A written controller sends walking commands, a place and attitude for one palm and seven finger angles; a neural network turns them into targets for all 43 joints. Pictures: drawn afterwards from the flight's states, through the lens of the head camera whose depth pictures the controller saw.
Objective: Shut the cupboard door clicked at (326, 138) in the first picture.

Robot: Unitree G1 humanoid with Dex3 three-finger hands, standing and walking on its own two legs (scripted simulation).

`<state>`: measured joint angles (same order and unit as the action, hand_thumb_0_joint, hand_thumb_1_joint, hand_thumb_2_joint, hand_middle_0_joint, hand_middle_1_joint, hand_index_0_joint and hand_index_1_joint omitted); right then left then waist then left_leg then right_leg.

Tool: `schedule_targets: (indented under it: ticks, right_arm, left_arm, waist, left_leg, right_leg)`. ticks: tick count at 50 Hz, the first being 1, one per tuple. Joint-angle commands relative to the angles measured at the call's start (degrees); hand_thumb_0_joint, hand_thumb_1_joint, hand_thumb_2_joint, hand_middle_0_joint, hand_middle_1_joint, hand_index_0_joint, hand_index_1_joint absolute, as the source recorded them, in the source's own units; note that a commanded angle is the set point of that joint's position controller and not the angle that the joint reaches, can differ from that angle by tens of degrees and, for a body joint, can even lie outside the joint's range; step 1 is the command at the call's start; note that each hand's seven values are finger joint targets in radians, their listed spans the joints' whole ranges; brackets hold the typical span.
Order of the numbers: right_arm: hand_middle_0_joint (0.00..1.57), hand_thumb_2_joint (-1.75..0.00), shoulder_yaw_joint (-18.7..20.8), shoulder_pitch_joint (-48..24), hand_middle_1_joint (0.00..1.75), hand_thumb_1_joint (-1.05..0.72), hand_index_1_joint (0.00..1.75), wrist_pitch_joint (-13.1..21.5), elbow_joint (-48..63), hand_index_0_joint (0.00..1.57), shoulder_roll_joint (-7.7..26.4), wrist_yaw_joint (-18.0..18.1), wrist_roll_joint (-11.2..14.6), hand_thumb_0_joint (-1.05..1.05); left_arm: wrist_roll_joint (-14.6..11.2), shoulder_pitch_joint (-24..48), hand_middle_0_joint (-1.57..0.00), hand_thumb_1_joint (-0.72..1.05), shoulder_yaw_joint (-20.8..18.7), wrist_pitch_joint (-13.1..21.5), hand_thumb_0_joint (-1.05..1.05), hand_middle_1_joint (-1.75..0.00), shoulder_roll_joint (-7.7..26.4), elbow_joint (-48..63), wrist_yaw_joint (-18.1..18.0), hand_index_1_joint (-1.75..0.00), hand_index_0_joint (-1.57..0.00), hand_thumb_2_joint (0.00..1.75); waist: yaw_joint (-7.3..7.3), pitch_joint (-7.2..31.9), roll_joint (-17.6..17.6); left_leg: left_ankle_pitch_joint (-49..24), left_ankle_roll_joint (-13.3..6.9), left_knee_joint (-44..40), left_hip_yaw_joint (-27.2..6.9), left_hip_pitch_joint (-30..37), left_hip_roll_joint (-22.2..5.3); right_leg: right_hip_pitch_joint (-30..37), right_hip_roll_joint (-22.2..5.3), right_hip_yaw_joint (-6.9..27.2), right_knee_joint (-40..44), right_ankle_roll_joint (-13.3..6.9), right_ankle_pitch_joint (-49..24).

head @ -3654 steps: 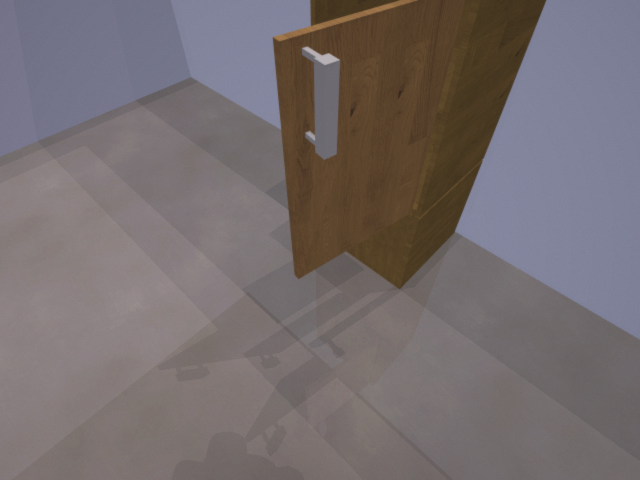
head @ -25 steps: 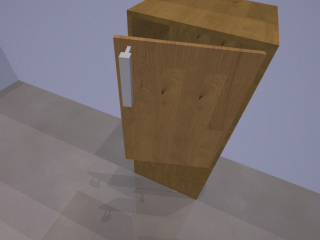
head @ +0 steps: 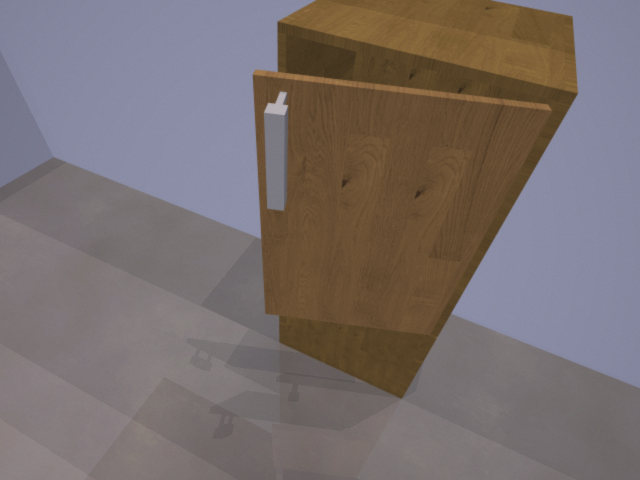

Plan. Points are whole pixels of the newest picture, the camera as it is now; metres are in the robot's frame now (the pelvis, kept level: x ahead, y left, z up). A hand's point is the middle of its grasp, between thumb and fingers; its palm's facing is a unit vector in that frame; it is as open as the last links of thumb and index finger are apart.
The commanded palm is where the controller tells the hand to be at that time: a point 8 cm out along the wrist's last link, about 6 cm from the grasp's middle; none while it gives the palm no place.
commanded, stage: look again from close up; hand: left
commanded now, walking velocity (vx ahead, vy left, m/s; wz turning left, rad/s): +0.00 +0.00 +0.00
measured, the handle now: (279, 152) +0.52 +0.11 +0.15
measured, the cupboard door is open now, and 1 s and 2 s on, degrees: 18 18 18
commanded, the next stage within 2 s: shuffle to correct the standing spot in 0.56 s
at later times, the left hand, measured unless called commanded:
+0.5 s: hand out of the picture -0.05 +0.11 -0.18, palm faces +0.05 -0.99 -0.13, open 7.4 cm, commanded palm none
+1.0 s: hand out of the picture +0.00 +0.09 -0.19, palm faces +0.07 -0.99 -0.09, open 7.4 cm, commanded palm none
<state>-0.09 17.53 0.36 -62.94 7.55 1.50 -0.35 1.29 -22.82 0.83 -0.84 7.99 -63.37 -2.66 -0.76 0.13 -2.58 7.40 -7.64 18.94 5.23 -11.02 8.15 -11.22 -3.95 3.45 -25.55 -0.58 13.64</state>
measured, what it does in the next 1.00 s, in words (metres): shifts its weight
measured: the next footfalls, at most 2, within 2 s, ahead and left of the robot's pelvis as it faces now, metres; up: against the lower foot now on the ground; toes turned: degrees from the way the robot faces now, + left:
right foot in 1.26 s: +0.14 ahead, -0.21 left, +0.00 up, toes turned -3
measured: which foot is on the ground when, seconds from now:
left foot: down 0.00-1.00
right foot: down 0.00-1.00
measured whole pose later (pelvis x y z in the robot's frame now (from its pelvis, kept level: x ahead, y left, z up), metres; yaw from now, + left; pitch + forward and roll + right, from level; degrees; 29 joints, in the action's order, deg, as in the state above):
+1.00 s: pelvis +0.04 -0.06 -0.01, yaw +0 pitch +0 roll -2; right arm 0.2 20.8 1.1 -63.8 7.0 0.8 -1.2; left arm 1.1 -24.2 -1.1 0.7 7.3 -61.6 -1.2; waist -0.6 1.6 -3.0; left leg 17.6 -4.1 33.2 3.6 -15.5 1.4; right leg -11.0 2.3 1.4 -29.5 -1.1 18.5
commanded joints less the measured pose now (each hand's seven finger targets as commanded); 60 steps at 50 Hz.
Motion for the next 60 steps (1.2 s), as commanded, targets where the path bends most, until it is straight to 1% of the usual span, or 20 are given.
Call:
schedule_targets:
  ticks: [1,21,25,31,34,38,41,44,46,47,49,50,51,52,53,54,55,56,58,60]
  right_arm:
    - [0.20,-0.90,1.3,2.8,0.30,-0.90,0.30,0.8,1.6,0.20,7.2,0.6,0.2,0.00]
    - [0.20,-0.90,1.4,2.4,0.30,-0.90,0.30,0.5,0.8,0.20,6.4,0.0,0.0,0.00]
    - [0.20,-0.90,1.3,2.6,0.30,-0.90,0.30,0.6,0.9,0.20,6.0,0.0,0.0,0.00]
    - [0.20,-0.90,0.9,2.9,0.30,-0.90,0.30,0.8,0.6,0.20,5.1,0.0,0.1,0.00]
    - [0.20,-0.90,0.7,3.6,0.30,-0.90,0.30,0.8,0.2,0.20,5.0,0.0,-0.1,0.00]
    - [0.20,-0.90,1.2,3.2,0.30,-0.90,0.30,0.4,0.8,0.20,5.6,-0.1,-0.7,0.00]
    - [0.20,-0.90,1.1,3.4,0.30,-0.90,0.30,0.5,1.4,0.20,4.4,-0.3,-0.8,0.00]
    - [0.20,-0.90,0.7,3.3,0.30,-0.90,0.30,1.4,2.0,0.20,3.1,-0.4,-0.8,0.00]
    - [0.20,-0.90,0.7,3.8,0.30,-0.90,0.30,1.8,2.1,0.20,3.0,-0.4,-0.6,0.00]
    - [0.20,-0.90,0.7,4.3,0.30,-0.90,0.30,1.9,2.1,0.20,3.0,-0.4,-0.6,0.00]
    - [0.20,-0.90,0.8,6.6,0.30,-0.90,0.30,2.4,1.6,0.20,3.6,-0.3,-0.6,0.00]
    - [0.20,-0.90,1.2,8.8,0.30,-0.90,0.30,2.6,0.9,0.20,5.3,-0.1,-0.7,0.00]
    - [0.20,-0.90,1.6,12.7,0.30,-0.90,0.30,2.7,0.0,0.20,7.7,0.3,-0.8,0.00]
    - [0.20,-0.90,1.6,14.4,0.30,-0.90,0.30,2.7,-0.3,0.20,7.7,0.9,-1.0,0.00]
    - [0.20,-0.90,0.8,13.8,0.30,-0.90,0.30,2.9,-0.3,0.20,6.3,1.3,-1.0,0.00]
    - [0.20,-0.90,0.0,11.9,0.30,-0.90,0.30,3.1,0.1,0.20,5.0,1.7,-0.8,0.00]
    - [0.20,-0.90,-0.4,9.8,0.30,-0.90,0.30,3.2,0.6,0.20,4.6,2.0,-0.7,0.00]
    - [0.20,-0.90,-0.4,7.7,0.30,-0.90,0.30,3.2,0.9,0.20,4.4,2.2,-0.6,0.00]
    - [0.20,-0.90,0.2,5.8,0.30,-0.90,0.30,3.0,1.5,0.20,6.0,2.3,0.2,0.00]
    - [0.20,-0.90,0.9,6.0,0.30,-0.90,0.30,2.6,1.7,0.20,5.8,2.5,0.6,0.00]
  left_arm:
    - [0.0,-5.5,-0.20,0.90,-0.5,0.6,0.00,-0.30,3.5,0.9,-0.3,-0.30,-0.20,0.90]
    - [-0.1,-5.0,-0.20,0.90,-0.3,1.6,0.00,-0.30,2.8,1.0,0.0,-0.30,-0.20,0.90]
    - [-0.2,-4.9,-0.20,0.90,-0.3,1.8,0.00,-0.30,2.6,1.0,0.1,-0.30,-0.20,0.90]
    - [-0.4,-3.6,-0.20,0.90,-0.1,2.5,0.00,-0.30,2.8,1.6,0.0,-0.30,-0.20,0.90]
    - [-0.5,-3.3,-0.20,0.90,0.0,2.6,0.00,-0.30,2.8,1.7,0.2,-0.30,-0.20,0.90]
    - [-0.1,-3.9,-0.20,0.90,-1.4,1.8,0.00,-0.30,4.1,2.8,0.8,-0.30,-0.20,0.90]
    - [-0.2,-4.5,-0.20,0.90,-2.0,1.8,0.00,-0.30,4.7,3.3,1.0,-0.30,-0.20,0.90]
    - [-0.6,-5.6,-0.20,0.90,-2.7,2.3,0.00,-0.30,5.4,3.3,1.1,-0.30,-0.20,0.90]
    - [-0.5,-5.4,-0.20,0.90,-3.1,2.4,0.00,-0.30,5.5,3.8,1.1,-0.30,-0.20,0.90]
    - [-0.5,-4.5,-0.20,0.90,-3.1,2.4,0.00,-0.30,5.3,4.1,1.1,-0.30,-0.20,0.90]
    - [-0.3,-3.1,-0.20,0.90,-2.9,2.3,0.00,-0.30,4.1,4.7,1.4,-0.30,-0.20,0.90]
    - [-0.2,-2.9,-0.20,0.90,-2.7,2.3,0.00,-0.30,3.1,5.1,1.6,-0.30,-0.20,0.90]
    - [0.1,-1.7,-0.20,0.90,-2.4,2.4,0.00,-0.30,2.1,5.8,1.6,-0.30,-0.20,0.90]
    - [0.4,1.1,-0.20,0.90,-2.0,2.7,0.00,-0.30,1.9,6.6,1.3,-0.30,-0.20,0.90]
    - [0.3,2.1,-0.20,0.90,-1.9,2.7,0.00,-0.30,2.3,6.6,1.0,-0.30,-0.20,0.90]
    - [-0.1,1.7,-0.20,0.90,-1.7,2.6,0.00,-0.30,1.7,5.9,0.7,-0.30,-0.20,0.90]
    - [-0.5,1.1,-0.20,0.90,-1.5,2.5,0.00,-0.30,0.7,5.1,0.6,-0.30,-0.20,0.90]
    - [-0.7,0.8,-0.20,0.90,-1.3,2.3,0.00,-0.30,0.0,4.6,0.6,-0.30,-0.20,0.90]
    - [-0.8,-1.0,-0.20,0.90,-1.6,1.7,0.00,-0.30,1.0,4.0,0.6,-0.30,-0.20,0.90]
    - [-0.8,0.5,-0.20,0.90,-2.2,1.1,0.00,-0.30,3.0,4.6,0.4,-0.30,-0.20,0.90]
  waist:
    - [0.15,-5.8,3.2]
    - [0.21,-6.4,2.7]
    - [0.46,-5.1,3.1]
    - [0.82,-4.8,0.1]
    - [1.17,-4.6,0.6]
    - [0.42,-6.9,0.0]
    - [0.29,-8.7,-2.0]
    - [0.06,-7.5,-5.2]
    - [0.29,-6.9,-3.7]
    - [0.75,-8.2,-3.2]
    - [1.58,-9.6,3.3]
    - [2.17,-9.4,9.2]
    - [3.21,-9.5,15.1]
    - [3.87,-9.6,15.6]
    - [3.19,-8.7,11.8]
    - [1.93,-6.7,7.8]
    - [0.87,-4.9,5.2]
    - [-0.05,-3.6,4.5]
    - [-0.69,-0.7,6.5]
    - [-0.05,0.1,7.8]
  left_leg:
    - [15.8,7.9,-10.8,-17.6,-2.0,-15.7]
    - [19.2,4.9,-8.4,-15.7,-6.4,-14.2]
    - [17.6,5.0,-7.4,-15.1,-5.0,-13.8]
    - [10.9,4.9,-3.4,-12.5,-3.5,-12.8]
    - [11.9,5.2,-2.3,-11.6,-2.5,-12.5]
    - [22.5,4.9,1.6,-10.0,-7.1,-11.8]
    - [20.5,5.1,6.4,-7.3,-9.6,-10.0]
    - [14.5,5.6,12.9,-3.5,-11.6,-8.3]
    - [14.2,5.6,13.2,-3.1,-10.1,-8.6]
    - [14.2,5.5,11.8,-3.5,-8.7,-9.0]
    - [15.1,4.6,5.4,-7.1,-4.1,-11.0]
    - [16.7,2.7,1.0,-13.3,0.0,-15.2]
    - [16.4,-1.4,-4.8,-23.9,3.6,-22.3]
    - [3.2,-4.6,-7.0,-28.6,8.6,-26.6]
    - [-14.0,-6.4,-4.8,-27.1,9.5,-27.8]
    - [-29.2,-6.8,-2.0,-23.2,8.4,-27.2]
    - [-39.7,-6.0,0.5,-18.2,7.0,-25.9]
    - [-48.5,-4.2,2.9,-13.8,6.8,-23.7]
    - [-48.7,0.1,4.9,-9.6,7.7,-20.0]
    - [-46.9,2.4,5.4,-9.5,7.4,-19.3]
  right_leg:
    - [-4.0,0.2,-0.2,1.2,-0.9,0.8]
    - [-3.1,0.0,1.5,4.4,-1.3,2.2]
    - [-3.8,-0.2,1.8,4.7,-1.4,2.5]
    - [-4.3,-1.3,3.6,7.0,-1.8,2.2]
    - [-5.5,-1.1,4.4,7.7,-2.0,5.9]
    - [-7.3,-1.1,7.5,8.3,-3.7,19.0]
    - [-7.6,-2.5,10.9,10.0,-5.4,22.9]
    - [-3.7,-5.3,14.3,11.9,-7.7,22.0]
    - [-4.4,-5.8,13.7,11.4,-8.2,21.4]
    - [-6.6,-5.2,12.5,10.3,-8.1,20.7]
    - [-10.5,-1.5,7.2,4.1,-6.7,16.0]
    - [-14.5,1.8,3.0,-2.4,-5.3,13.3]
    - [-18.7,5.1,-3.0,-12.8,-3.2,10.2]
    - [-24.1,4.9,-4.8,-20.7,-2.1,13.9]
    - [-24.2,2.6,-2.9,-24.3,-1.6,15.3]
    - [-20.7,1.1,-1.7,-23.4,-1.0,14.9]
    - [-15.6,0.1,-1.6,-18.8,-0.5,14.0]
    - [-10.8,0.3,-2.5,-11.8,-0.1,10.6]
    - [-4.8,1.2,-5.4,-4.3,0.8,-1.6]
    - [-3.2,1.3,-5.5,-3.3,0.6,-6.4]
